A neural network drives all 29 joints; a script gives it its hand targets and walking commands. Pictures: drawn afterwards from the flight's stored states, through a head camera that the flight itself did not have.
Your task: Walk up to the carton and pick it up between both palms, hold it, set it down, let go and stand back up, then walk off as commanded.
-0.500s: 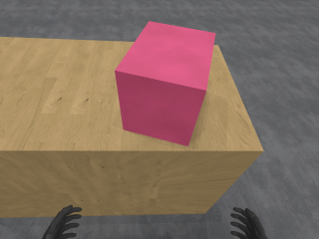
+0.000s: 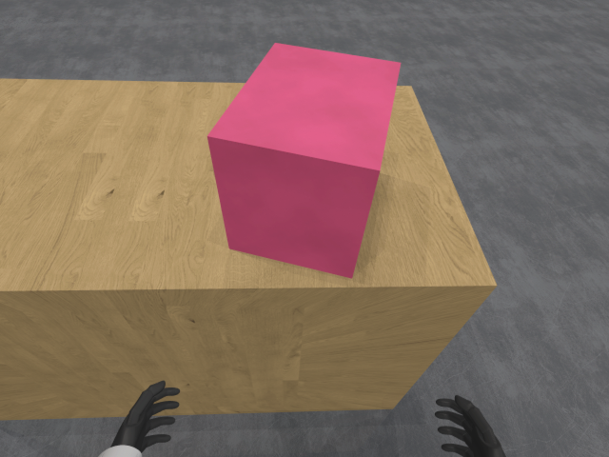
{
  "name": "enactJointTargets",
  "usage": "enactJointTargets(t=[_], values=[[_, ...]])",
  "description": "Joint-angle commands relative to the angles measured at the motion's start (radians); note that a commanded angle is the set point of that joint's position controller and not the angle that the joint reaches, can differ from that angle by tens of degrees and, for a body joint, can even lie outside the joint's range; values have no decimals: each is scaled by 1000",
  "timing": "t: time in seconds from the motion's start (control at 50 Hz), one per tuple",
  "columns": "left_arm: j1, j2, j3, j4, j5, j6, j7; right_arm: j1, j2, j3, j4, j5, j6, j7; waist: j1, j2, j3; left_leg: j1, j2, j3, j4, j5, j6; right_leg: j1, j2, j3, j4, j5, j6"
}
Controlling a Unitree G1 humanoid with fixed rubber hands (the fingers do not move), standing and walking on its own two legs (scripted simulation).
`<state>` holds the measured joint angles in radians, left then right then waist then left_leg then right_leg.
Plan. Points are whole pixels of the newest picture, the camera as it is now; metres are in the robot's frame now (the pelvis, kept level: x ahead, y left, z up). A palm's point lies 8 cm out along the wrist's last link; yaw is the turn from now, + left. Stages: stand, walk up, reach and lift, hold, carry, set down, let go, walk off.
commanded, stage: stand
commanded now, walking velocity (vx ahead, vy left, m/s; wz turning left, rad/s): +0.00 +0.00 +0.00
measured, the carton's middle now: (312, 158) +0.55 +0.01 +0.08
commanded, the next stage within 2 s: none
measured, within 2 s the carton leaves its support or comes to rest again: neither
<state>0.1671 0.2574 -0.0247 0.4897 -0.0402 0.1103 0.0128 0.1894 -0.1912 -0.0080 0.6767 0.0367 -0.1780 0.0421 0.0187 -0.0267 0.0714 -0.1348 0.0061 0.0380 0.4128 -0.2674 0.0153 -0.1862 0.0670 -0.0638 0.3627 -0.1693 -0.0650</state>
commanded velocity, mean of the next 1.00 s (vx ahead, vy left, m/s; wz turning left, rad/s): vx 0.00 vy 0.00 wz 0.00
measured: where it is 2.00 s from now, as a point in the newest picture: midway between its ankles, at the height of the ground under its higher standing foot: outside the picture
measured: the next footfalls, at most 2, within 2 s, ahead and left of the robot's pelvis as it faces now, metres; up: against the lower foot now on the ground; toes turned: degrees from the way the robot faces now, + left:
none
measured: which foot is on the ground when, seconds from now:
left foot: down 0.00-1.00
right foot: down 0.00-1.00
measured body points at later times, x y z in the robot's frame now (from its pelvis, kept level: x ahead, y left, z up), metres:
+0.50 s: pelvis +0.01 +0.01 +0.00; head +0.01 -0.01 +0.45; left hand +0.14 +0.31 -0.08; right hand +0.13 -0.28 -0.12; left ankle -0.03 +0.11 -0.74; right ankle +0.02 -0.07 -0.74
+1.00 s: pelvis -0.02 +0.00 +0.00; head -0.04 -0.01 +0.45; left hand +0.08 +0.31 -0.10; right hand +0.08 -0.29 -0.12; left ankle -0.03 +0.11 -0.74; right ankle +0.02 -0.07 -0.74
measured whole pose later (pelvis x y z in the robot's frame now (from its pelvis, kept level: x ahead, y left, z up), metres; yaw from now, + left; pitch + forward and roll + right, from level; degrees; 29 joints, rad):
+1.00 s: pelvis -0.02 +0.00 +0.00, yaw +0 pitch -2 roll +0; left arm 0.25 0.38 0.00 0.83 0.03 -0.04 -0.02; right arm 0.20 -0.35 -0.01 0.99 0.02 -0.05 0.02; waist 0.02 0.02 -0.02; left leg -0.14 0.00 0.04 0.41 -0.24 0.02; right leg -0.19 0.06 -0.06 0.36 -0.15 -0.07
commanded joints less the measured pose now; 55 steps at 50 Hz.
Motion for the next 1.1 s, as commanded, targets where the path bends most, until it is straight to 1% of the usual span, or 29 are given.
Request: enactJointTargets(t=[0.0, 0.04, 0.06, 0.1, 0.12, 0.16, 0.18, 0.24, 0.26, 0.3, 0.4, 0.42, 0.48, 0.5, 0.54, 0.6, 0.62, 0.64, 0.66, 0.74, 0.76, 0.8, 0.82, 0.86, 0.9, 0.98, 1.02, 1.04, 1.08], values=[[-10, 251, 103, 86, 94, -142, -20, -30, -327, -88, -7, -101, 69, -44, 1, 123, -216, -40, 121, -116, -48, 222, 11, 110, -180, 151, 33, 115, 19], [1, 244, 96, 112, 87, -162, -24, 9, -337, -85, 27, -97, 78, -42, -6, 129, -193, -34, 135, -142, -58, 268, 9, 96, -177, 159, 37, 127, 2], [-15, 229, 85, 111, 94, -167, -29, -7, -316, -87, 32, -89, 90, -42, -11, 65, -198, -5, 129, -131, -54, 273, 10, 79, -183, 149, 27, 146, -2], [-8, 221, 85, 122, 89, -186, -34, -15, -311, -64, 38, -78, 88, -36, -17, 112, -274, 30, 133, -130, -46, 278, 20, 127, -198, 160, 33, 222, -1], [2, 242, 88, 152, 84, -185, -36, -13, -299, -56, 62, -95, 95, -37, -15, 51, -247, 30, 127, -135, -59, 238, 25, 112, -202, 163, 27, 189, 6], [21, 255, 92, 170, 78, -180, -30, -9, -328, -57, 78, -87, 98, -31, -31, 139, -230, 14, 138, -137, -63, 268, 20, 121, -208, 154, 32, 228, 4], [19, 258, 85, 176, 77, -181, -34, -18, -350, -62, 93, -80, 109, -40, -8, 94, -219, 18, 142, -144, -74, 299, 23, 111, -194, 149, 29, 214, 2], [28, 295, 88, 212, 79, -176, -25, 21, -354, -65, 107, -84, 104, -35, -47, 24, -235, 60, 156, -145, -65, 380, 7, 120, -192, 134, 37, 300, -6], [43, 285, 90, 198, 77, -179, -26, -35, -387, -63, 114, -90, 110, -34, -2, 68, -231, 80, 141, -135, -52, 396, 11, 103, -194, 118, 34, 304, 1], [25, 292, 78, 228, 70, -181, -25, -33, -370, -59, 114, -78, 119, -31, -28, 74, -246, 72, 144, -142, -75, 352, 22, 126, -199, 133, 16, 262, 6], [35, 313, 87, 258, 71, -178, -20, -58, -382, -53, 153, -80, 112, -36, -22, 31, -193, 44, 137, -143, -88, 269, 23, 131, -213, 159, -14, 260, 15], [38, 315, 87, 279, 69, -175, -17, 17, -369, -49, 175, -84, 114, -34, -47, 29, -225, 63, 139, -134, -82, 279, 23, 138, -210, 169, 2, 261, 5], [21, 305, 81, 270, 64, -177, -12, -4, -369, -42, 194, -84, 114, -32, -35, 0, -156, 14, 138, -153, -121, 287, 27, 94, -199, 146, 11, 246, 10], [17, 311, 81, 279, 64, -181, -11, -22, -366, -41, 175, -91, 115, -27, -29, 47, -228, 28, 137, -133, -100, 286, 25, 134, -199, 153, 16, 243, 4], [14, 319, 72, 294, 63, -178, -20, -40, -367, -45, 188, -91, 118, -29, -31, -13, -162, 41, 135, -140, -128, 162, 22, 78, -216, 160, -33, 146, 16], [20, 312, 77, 306, 57, -178, -20, -37, -390, -37, 210, -95, 116, -30, -21, 34, -100, -43, 126, -148, -136, 55, 39, 72, -205, 190, -54, 38, 6], [7, 322, 69, 313, 64, -180, -17, -54, -370, -39, 212, -86, 117, -27, -41, -25, -79, -41, 137, -156, -158, 59, 33, 53, -202, 165, -57, 62, 18], [6, 337, 74, 321, 61, -181, -17, -56, -365, -32, 213, -86, 118, -21, -34, 36, -137, -15, 136, -149, -150, 44, 37, 65, -209, 178, -73, 15, 19], [8, 293, 69, 306, 60, -192, -20, -66, -364, -39, 223, -76, 120, -26, -12, 43, -108, -24, 125, -152, -161, 48, 41, 69, -205, 184, -64, 29, 10], [39, 324, 78, 347, 56, -185, -15, -20, -392, -36, 259, -90, 112, -23, -21, 57, -95, -17, 119, -153, -151, 28, 37, 49, -196, 195, -80, -33, 19], [-21, 343, 73, 341, 67, -180, -13, -38, -364, -32, 248, -84, 111, -23, -47, -16, -56, -31, 129, -152, -146, 13, 36, 8, -208, 209, -103, -72, 16], [-11, 317, 69, 356, 44, -178, -16, -8, -396, -39, 264, -88, 117, -28, -41, 77, -49, -51, 133, -157, -147, 41, 47, 12, -205, 216, -78, -53, 15], [45, 338, 70, 354, 50, -184, -19, -4, -366, -23, 268, -78, 119, -23, -28, 15, -41, -39, 132, -163, -145, 8, 42, 10, -201, 223, -100, -100, 19], [28, 345, 80, 367, 47, -183, -14, -32, -380, -27, 271, -80, 115, -20, -10, 69, -95, -71, 111, -143, -139, -9, 44, 73, -211, 219, -95, -99, 22], [5, 349, 85, 379, 57, -178, -15, -2, -392, -40, 288, -73, 116, -20, -30, 9, -77, -76, 101, -149, -124, -16, 35, 55, -212, 236, -125, -167, 23], [49, 341, 78, 402, 51, -174, -9, -39, -372, -30, 285, -72, 117, -18, -32, 54, -31, -52, 130, -172, -158, -2, 41, -4, -208, 210, -97, -102, 17], [3, 324, 74, 377, 43, -175, -9, -18, -369, -28, 304, -70, 115, -30, -39, -24, -74, -52, 130, -181, -168, 7, 45, 36, -189, 196, -86, -109, 19], [-20, 312, 63, 378, 49, -174, -12, -37, -388, -20, 298, -83, 111, -29, -45, 79, -6, -58, 131, -163, -144, 17, 40, -18, -198, 218, -104, -118, 18], [17, 344, 78, 395, 57, -168, -9, -66, -356, -17, 296, -72, 121, -25, -20, 61, -78, -63, 125, -161, -158, 5, 34, 69, -189, 196, -95, -62, 14]])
